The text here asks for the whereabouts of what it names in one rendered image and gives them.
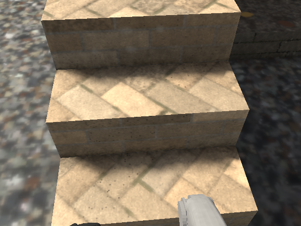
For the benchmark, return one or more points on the right robot thigh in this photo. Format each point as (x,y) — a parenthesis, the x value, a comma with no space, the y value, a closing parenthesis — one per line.
(199,210)

